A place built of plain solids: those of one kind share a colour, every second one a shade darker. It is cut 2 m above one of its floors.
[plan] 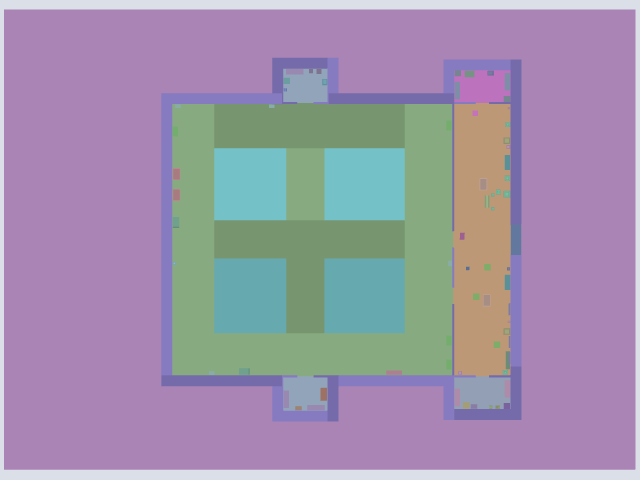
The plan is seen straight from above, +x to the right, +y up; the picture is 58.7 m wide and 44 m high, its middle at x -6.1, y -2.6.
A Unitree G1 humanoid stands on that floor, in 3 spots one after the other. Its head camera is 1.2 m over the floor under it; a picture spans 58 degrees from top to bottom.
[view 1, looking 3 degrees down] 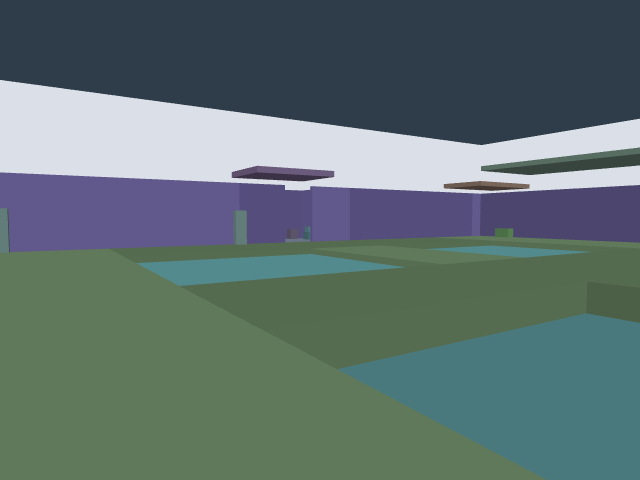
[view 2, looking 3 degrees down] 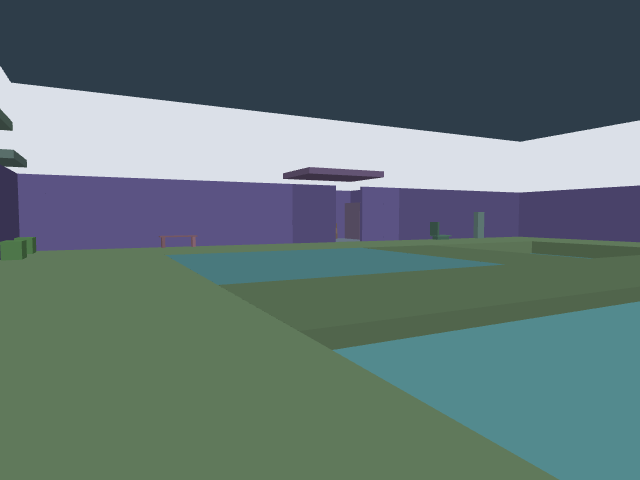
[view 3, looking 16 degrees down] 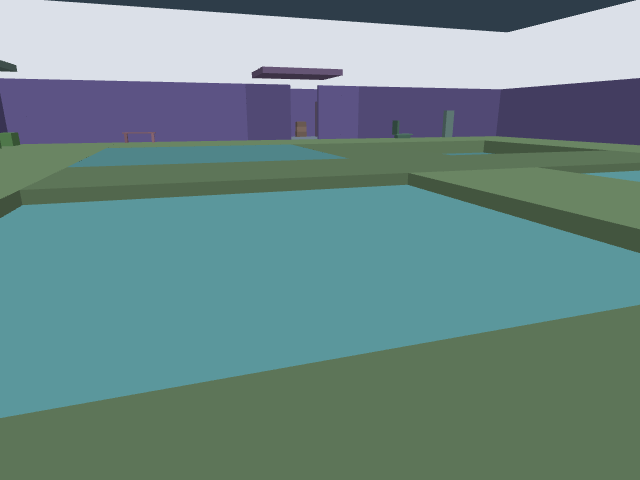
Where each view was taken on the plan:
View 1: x -17.69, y -8.47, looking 58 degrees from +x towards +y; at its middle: wall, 21.64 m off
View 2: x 3.51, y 3.33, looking -117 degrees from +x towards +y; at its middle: wall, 20.60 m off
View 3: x -0.92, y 7.66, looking -108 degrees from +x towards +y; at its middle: step_tier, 5.30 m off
